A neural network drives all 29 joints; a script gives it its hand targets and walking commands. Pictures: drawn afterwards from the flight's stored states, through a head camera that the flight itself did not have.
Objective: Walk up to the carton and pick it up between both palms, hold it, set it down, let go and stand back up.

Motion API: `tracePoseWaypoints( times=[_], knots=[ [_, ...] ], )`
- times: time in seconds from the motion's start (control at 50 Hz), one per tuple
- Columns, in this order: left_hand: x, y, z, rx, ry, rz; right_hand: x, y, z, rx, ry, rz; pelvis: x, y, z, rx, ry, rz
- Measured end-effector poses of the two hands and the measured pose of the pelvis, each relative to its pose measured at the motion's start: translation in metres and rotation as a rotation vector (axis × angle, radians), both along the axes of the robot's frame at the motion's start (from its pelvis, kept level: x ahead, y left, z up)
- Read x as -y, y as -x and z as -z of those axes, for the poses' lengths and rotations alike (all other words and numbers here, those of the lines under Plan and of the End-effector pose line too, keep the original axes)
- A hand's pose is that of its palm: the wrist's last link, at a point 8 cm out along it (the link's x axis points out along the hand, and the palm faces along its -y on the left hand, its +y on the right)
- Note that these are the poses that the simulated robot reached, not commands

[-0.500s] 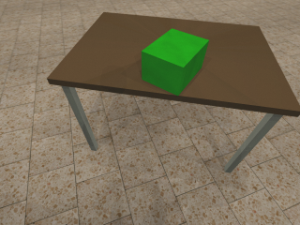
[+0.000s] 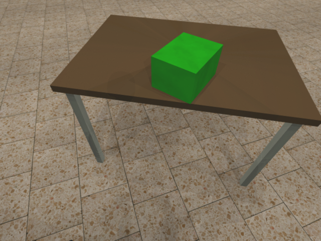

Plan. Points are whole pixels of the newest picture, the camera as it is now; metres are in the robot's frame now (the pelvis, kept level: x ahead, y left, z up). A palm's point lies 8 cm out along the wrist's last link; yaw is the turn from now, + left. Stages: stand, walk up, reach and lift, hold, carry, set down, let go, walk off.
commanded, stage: stand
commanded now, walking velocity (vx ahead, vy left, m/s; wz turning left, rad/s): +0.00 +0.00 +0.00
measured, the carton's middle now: (186, 66) +0.75 -0.10 +0.01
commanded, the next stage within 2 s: walk up in 0.36 s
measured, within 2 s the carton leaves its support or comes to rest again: neither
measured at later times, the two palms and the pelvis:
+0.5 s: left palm out of the picture +0.05 +0.25 -0.11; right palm out of the picture +0.05 -0.26 -0.12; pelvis +0.00 +0.00 +0.00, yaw +0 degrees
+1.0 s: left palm out of the picture +0.10 +0.20 -0.10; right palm out of the picture +0.08 -0.34 -0.14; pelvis +0.07 -0.07 -0.01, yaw -4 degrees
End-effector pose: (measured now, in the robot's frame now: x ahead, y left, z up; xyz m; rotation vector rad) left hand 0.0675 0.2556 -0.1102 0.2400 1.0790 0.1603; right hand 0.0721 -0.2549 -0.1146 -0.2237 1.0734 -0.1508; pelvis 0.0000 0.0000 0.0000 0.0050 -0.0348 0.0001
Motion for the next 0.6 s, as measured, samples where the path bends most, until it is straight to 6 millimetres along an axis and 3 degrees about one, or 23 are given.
tracePoseWaypoints(
  times=[0.6],
  knots=[
    [0.001, 0.017, 0.004, -0.057, 0.002, -0.011, 0.002, 0.020, 0.004, -0.058, 0.003, 0.016, 0.001, 0.001, -0.001, -0.006, 0.000, 0.005]
  ],
)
